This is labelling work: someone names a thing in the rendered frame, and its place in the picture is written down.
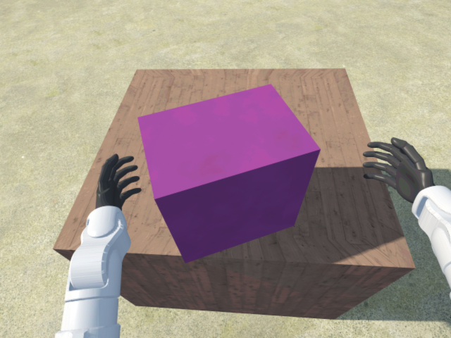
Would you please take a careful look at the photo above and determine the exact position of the carton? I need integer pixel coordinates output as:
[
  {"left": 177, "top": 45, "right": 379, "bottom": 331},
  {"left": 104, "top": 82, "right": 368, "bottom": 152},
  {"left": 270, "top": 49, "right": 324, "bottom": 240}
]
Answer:
[{"left": 137, "top": 84, "right": 321, "bottom": 263}]

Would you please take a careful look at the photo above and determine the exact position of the robot left forearm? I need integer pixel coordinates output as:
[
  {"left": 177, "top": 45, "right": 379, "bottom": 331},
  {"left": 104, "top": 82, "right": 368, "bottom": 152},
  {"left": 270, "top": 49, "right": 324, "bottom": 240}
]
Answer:
[{"left": 55, "top": 206, "right": 131, "bottom": 338}]

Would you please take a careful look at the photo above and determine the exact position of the pedestal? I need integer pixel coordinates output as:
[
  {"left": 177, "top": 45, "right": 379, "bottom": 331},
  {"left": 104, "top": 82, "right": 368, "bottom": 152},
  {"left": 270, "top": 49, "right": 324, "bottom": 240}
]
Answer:
[{"left": 53, "top": 68, "right": 415, "bottom": 320}]

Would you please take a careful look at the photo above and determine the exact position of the robot right hand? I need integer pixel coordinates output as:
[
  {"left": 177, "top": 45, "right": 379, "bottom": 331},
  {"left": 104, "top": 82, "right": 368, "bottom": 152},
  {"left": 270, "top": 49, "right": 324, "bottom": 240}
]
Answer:
[{"left": 363, "top": 137, "right": 435, "bottom": 203}]

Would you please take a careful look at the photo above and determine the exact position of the robot right forearm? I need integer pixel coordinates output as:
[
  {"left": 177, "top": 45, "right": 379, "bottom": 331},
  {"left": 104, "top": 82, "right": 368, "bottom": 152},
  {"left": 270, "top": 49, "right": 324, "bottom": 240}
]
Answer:
[{"left": 412, "top": 186, "right": 451, "bottom": 299}]

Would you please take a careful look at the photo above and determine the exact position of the robot left hand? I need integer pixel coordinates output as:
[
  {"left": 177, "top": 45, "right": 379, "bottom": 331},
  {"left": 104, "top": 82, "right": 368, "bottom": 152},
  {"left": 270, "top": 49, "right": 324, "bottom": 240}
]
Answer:
[{"left": 95, "top": 154, "right": 142, "bottom": 211}]

